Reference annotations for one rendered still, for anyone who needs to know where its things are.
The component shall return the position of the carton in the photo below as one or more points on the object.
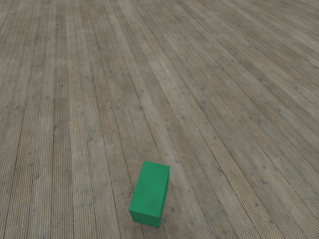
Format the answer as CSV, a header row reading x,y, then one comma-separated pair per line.
x,y
149,196

